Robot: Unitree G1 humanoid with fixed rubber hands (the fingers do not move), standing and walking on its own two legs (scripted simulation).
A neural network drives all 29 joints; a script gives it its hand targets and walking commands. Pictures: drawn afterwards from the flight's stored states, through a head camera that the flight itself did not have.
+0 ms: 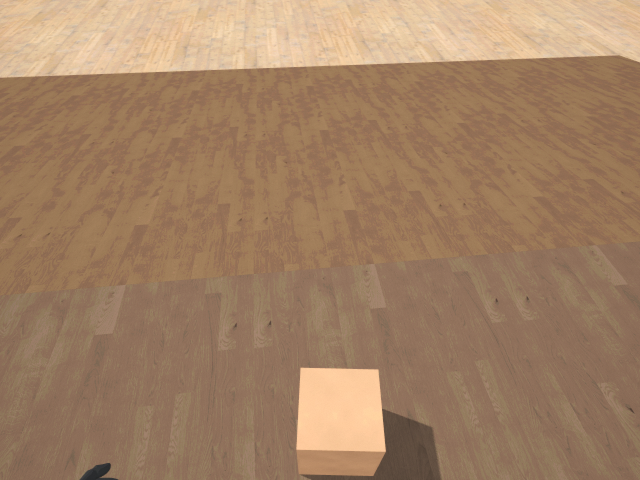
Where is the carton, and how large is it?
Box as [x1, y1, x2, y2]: [296, 368, 385, 475]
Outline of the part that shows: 301,368 296,448 299,473 372,475 385,451 378,371 375,369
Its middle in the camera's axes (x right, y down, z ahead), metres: +0.05 +0.51 +1.07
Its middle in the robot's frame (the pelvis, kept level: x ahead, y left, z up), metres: +0.41 -0.04 -0.66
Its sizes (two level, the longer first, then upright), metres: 0.210 0.200 0.250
